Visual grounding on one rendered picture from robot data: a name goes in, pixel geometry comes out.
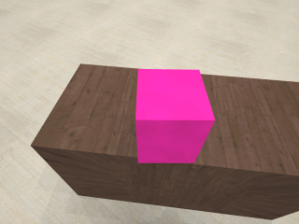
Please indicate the carton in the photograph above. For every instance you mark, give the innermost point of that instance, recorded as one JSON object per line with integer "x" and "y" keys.
{"x": 173, "y": 115}

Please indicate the pedestal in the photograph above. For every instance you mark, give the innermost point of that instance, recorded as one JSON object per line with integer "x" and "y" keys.
{"x": 247, "y": 167}

